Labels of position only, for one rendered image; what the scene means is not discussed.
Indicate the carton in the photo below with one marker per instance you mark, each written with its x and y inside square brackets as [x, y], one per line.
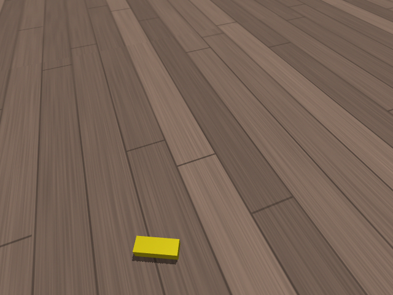
[156, 247]

